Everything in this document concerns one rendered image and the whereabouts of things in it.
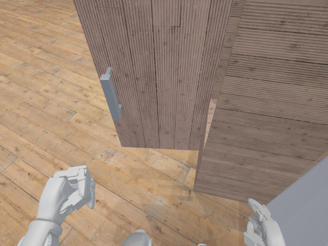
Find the robot left thigh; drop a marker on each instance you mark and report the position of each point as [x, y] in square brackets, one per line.
[138, 239]

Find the robot left forearm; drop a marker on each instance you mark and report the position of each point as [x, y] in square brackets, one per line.
[42, 232]

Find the cupboard door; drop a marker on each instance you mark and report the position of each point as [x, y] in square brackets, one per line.
[164, 56]

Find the left robot hand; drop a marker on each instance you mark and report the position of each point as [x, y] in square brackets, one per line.
[53, 204]

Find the right robot hand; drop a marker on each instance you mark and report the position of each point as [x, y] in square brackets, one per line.
[268, 232]

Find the handle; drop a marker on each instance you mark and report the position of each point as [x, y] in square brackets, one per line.
[109, 91]

